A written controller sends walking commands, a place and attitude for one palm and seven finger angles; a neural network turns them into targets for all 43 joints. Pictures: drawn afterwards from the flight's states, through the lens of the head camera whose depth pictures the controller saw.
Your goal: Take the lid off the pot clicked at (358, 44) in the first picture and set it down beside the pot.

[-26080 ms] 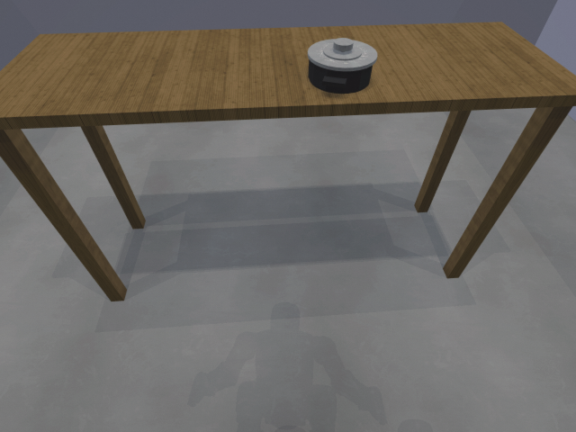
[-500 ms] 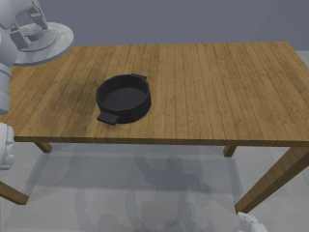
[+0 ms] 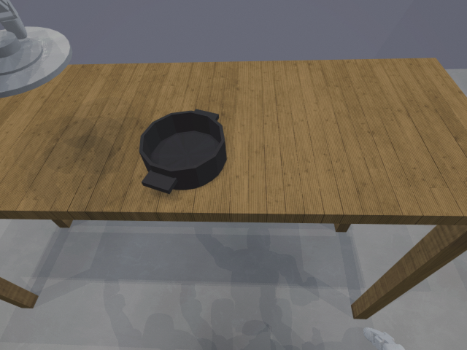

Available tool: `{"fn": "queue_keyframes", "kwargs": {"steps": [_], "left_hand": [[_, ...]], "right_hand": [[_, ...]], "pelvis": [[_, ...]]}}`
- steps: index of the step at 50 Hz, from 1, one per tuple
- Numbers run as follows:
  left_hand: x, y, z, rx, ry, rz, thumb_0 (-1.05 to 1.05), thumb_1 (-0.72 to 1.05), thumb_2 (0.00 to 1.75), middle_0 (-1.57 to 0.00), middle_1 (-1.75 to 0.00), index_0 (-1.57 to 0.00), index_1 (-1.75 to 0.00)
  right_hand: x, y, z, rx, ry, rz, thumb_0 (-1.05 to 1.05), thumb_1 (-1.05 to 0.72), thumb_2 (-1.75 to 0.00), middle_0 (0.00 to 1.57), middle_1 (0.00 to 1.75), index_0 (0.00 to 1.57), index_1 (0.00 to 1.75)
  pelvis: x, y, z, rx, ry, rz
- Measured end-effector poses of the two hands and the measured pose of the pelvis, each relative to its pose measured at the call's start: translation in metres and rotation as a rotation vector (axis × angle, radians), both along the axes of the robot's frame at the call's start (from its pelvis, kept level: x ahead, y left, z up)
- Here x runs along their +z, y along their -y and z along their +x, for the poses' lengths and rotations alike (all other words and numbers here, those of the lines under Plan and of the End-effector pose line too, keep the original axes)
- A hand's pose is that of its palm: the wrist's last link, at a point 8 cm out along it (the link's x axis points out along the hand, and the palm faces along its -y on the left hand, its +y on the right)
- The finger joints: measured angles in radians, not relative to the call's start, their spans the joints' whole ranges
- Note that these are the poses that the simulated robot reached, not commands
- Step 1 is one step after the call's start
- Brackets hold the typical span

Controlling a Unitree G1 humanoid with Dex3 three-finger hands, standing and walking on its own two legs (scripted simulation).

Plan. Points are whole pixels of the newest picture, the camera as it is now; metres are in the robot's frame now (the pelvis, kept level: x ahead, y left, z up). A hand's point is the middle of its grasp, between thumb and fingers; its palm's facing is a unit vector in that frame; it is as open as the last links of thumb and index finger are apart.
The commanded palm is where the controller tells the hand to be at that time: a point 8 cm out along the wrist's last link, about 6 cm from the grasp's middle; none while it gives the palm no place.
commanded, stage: move the lid sideways beside the pot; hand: left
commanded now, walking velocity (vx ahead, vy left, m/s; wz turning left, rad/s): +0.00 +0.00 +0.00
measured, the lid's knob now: (0, 44) +0.47 +0.32 +0.29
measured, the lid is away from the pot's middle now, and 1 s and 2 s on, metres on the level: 0.23 0.22 0.23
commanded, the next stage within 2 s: lower the lid onto the table in 0.16 s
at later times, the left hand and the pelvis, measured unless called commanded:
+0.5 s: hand out of the picture +0.43 +0.31 +0.30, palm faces -0.14 -0.05 -0.99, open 8.0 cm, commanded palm +0.41 +0.32 +0.35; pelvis +0.00 +0.00 +0.00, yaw +0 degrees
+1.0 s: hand (10, 80) +0.44 +0.31 +0.26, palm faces -0.20 -0.09 -0.98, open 8.0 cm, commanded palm +0.42 +0.32 +0.32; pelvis +0.00 +0.00 +0.00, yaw +0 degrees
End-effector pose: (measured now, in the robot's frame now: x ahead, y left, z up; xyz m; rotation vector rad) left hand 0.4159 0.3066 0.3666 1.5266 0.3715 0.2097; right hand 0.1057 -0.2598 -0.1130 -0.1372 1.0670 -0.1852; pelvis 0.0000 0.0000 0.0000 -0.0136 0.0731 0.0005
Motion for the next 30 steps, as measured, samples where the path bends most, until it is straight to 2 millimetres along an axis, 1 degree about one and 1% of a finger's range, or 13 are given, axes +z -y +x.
{"fn": "queue_keyframes", "kwargs": {"steps": [5,12,20,26,30], "left_hand": [[-0.003,-0.011,0.000,0.044,-0.028,0.000,0.13,0.23,1.03,-1.05,-1.01,-0.61,-0.75],[-0.009,-0.011,0.002,0.034,-0.043,0.007,0.13,0.23,1.03,-1.05,-1.01,-0.61,-0.75],[-0.006,-0.007,0.006,0.048,-0.025,-0.017,0.13,0.23,1.03,-1.05,-1.01,-0.61,-0.75],[-0.017,0.002,0.007,0.045,-0.052,-0.010,0.13,0.24,1.03,-1.05,-1.01,-0.61,-0.75],[-0.027,0.003,0.009,0.040,-0.076,-0.025,0.13,0.24,1.03,-1.05,-1.01,-0.61,-0.75]], "right_hand": [[-0.001,-0.001,0.001,-0.005,-0.007,0.011,0.01,-0.91,-0.90,0.20,0.30,0.20,0.30],[-0.003,-0.002,0.000,0.006,-0.029,0.004,0.01,-0.91,-0.90,0.20,0.30,0.20,0.30],[-0.002,0.000,-0.002,-0.005,-0.015,0.008,0.01,-0.91,-0.90,0.20,0.30,0.20,0.30],[-0.004,0.001,-0.003,-0.006,-0.007,0.017,0.01,-0.91,-0.90,0.20,0.30,0.20,0.30],[-0.003,0.001,-0.004,-0.010,-0.002,0.015,0.01,-0.91,-0.90,0.20,0.30,0.20,0.30]], "pelvis": [[0.000,0.000,0.001,-0.002,-0.004,0.000],[0.000,0.001,0.001,0.005,-0.004,-0.002],[0.000,0.001,0.003,0.003,-0.005,-0.002],[0.000,0.001,0.002,0.002,-0.001,0.000],[0.000,0.002,0.000,-0.001,0.003,0.000]]}}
